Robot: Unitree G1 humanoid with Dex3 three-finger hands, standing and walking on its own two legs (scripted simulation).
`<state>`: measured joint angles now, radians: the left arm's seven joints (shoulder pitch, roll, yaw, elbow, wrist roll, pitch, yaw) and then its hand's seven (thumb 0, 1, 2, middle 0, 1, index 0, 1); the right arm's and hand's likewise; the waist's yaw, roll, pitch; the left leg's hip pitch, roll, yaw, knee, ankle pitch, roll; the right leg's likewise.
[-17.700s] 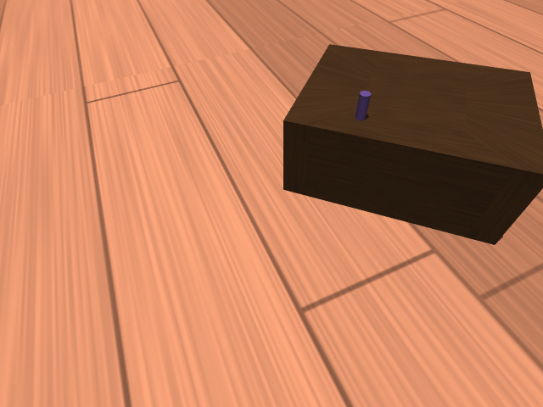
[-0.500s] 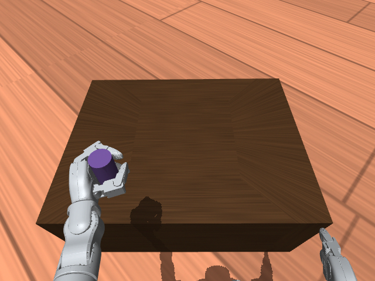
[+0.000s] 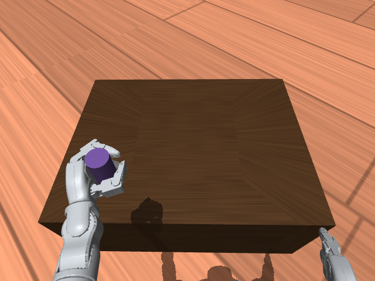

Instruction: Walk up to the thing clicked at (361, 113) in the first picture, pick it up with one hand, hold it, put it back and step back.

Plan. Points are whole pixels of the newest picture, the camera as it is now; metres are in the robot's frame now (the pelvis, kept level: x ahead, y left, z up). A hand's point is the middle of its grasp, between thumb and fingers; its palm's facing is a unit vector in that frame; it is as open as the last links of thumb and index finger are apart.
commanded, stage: hold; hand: left
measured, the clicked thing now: (105, 172) +0.33 +0.19 +0.06
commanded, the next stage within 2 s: crouch in 0.78 s
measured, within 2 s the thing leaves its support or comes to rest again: neither
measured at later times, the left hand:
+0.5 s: hand (109, 169) +0.33 +0.18 +0.07, palm faces +0.24 -0.97 +0.00, open 5.6 cm
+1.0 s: hand (110, 170) +0.34 +0.18 +0.06, palm faces +0.22 -0.98 +0.00, open 5.6 cm
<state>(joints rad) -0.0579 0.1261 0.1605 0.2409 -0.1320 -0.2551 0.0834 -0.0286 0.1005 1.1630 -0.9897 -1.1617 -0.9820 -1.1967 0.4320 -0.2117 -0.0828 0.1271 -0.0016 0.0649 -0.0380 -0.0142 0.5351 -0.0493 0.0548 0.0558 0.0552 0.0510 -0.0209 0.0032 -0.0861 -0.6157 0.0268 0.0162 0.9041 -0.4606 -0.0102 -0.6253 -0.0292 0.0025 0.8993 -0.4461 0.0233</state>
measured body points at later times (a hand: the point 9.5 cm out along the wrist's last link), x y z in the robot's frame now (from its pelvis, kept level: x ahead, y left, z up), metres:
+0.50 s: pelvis -0.01 +0.00 +0.00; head +0.03 +0.00 +0.45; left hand +0.31 +0.23 +0.07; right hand +0.15 -0.26 -0.04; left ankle -0.01 +0.12 -0.69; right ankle +0.00 -0.13 -0.69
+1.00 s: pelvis +0.00 +0.00 +0.00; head +0.04 +0.01 +0.45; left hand +0.32 +0.23 +0.06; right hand +0.15 -0.25 -0.03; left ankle -0.01 +0.12 -0.69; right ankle +0.00 -0.13 -0.69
